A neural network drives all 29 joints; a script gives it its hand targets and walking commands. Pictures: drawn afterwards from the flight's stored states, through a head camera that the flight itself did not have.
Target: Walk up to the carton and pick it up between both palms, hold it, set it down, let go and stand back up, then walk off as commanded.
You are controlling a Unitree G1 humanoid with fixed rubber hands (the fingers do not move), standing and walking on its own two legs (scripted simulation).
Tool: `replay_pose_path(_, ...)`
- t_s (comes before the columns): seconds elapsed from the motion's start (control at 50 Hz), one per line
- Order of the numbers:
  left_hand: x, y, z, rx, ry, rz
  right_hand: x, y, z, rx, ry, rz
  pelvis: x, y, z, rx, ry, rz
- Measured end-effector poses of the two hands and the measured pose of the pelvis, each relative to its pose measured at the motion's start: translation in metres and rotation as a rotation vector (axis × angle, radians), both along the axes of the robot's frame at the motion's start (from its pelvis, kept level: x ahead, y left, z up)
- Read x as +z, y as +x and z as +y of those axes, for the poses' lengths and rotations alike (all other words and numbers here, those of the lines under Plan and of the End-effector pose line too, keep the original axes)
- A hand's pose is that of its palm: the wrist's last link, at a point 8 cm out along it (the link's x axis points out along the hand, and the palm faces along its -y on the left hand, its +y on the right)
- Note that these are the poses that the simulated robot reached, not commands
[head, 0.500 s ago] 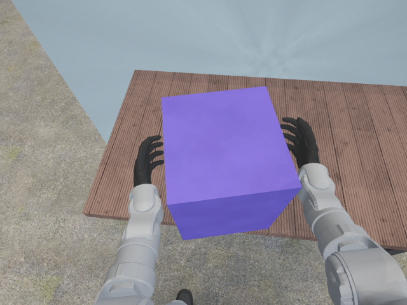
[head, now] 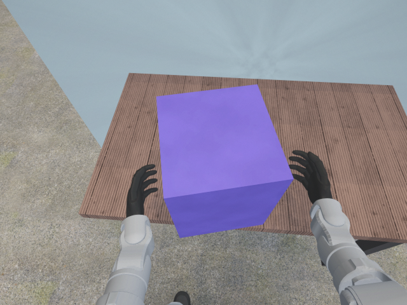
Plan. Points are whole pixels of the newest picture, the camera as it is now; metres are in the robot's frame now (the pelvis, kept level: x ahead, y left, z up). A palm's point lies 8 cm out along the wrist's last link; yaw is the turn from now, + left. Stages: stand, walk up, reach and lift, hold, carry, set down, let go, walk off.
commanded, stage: set down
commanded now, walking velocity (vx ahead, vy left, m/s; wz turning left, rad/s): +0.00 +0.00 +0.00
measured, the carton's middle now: (215, 167) +0.39 +0.02 -0.01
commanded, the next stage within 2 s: none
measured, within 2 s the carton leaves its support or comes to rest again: neither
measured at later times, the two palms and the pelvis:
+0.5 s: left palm (130, 243) +0.23 +0.18 -0.03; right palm (343, 242) +0.24 -0.22 -0.03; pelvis -0.02 +0.00 +0.00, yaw +0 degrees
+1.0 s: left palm (118, 267) +0.19 +0.20 -0.04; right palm (357, 276) +0.19 -0.23 -0.03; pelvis -0.02 +0.00 +0.00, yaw +0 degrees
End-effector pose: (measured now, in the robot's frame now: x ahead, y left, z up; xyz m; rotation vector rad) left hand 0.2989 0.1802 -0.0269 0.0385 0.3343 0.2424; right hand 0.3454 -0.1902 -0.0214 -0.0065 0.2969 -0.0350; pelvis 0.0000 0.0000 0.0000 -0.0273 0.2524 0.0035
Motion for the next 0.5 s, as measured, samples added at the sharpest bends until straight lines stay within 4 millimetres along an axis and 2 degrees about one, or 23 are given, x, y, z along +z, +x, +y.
replay_pose_path(0.1, -0.015, -0.027, 0.003, 0.003, -0.005, 0.045, -0.014, -0.030, -0.013, -0.027, -0.012, 0.043, 0.000, -0.002, 0.000, 0.000, 0.000, -0.006)
replay_pose_path(0.16, -0.017, -0.038, 0.003, -0.001, -0.003, 0.048, -0.017, -0.045, -0.017, -0.028, -0.010, 0.047, 0.000, -0.005, 0.000, 0.000, 0.000, -0.011)
replay_pose_path(0.34, -0.005, -0.050, 0.002, -0.005, 0.005, -0.001, -0.013, -0.073, -0.022, -0.016, 0.009, 0.031, -0.001, -0.014, -0.002, 0.001, 0.002, -0.052)
replay_pose_path(0.5, -0.001, -0.071, 0.000, -0.006, 0.005, -0.010, -0.007, -0.101, -0.031, -0.034, 0.010, 0.019, 0.000, -0.019, -0.002, 0.002, 0.003, -0.103)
